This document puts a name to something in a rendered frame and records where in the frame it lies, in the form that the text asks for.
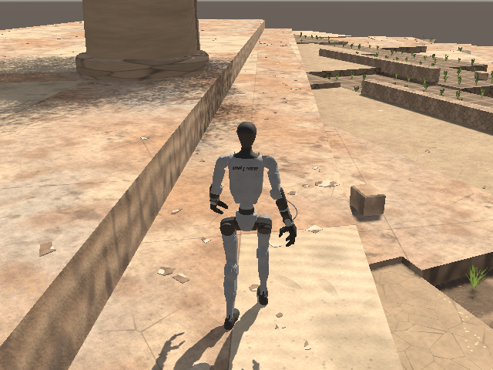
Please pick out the right robot hand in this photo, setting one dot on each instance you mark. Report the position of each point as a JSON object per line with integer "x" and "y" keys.
{"x": 293, "y": 233}

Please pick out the right robot shin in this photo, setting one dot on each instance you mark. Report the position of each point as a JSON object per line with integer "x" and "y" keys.
{"x": 263, "y": 269}

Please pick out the left robot thigh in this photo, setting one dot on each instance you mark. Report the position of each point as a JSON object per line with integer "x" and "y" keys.
{"x": 230, "y": 244}

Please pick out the robot left forearm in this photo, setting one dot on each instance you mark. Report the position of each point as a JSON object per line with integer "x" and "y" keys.
{"x": 214, "y": 199}

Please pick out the left robot hand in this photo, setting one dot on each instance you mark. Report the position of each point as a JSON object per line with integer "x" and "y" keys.
{"x": 221, "y": 204}

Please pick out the robot left upper arm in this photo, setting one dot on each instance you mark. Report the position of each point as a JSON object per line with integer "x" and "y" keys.
{"x": 218, "y": 174}

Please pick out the robot right upper arm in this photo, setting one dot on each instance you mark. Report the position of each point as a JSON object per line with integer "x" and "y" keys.
{"x": 274, "y": 177}

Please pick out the robot right forearm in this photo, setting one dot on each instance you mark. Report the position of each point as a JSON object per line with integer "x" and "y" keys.
{"x": 284, "y": 209}

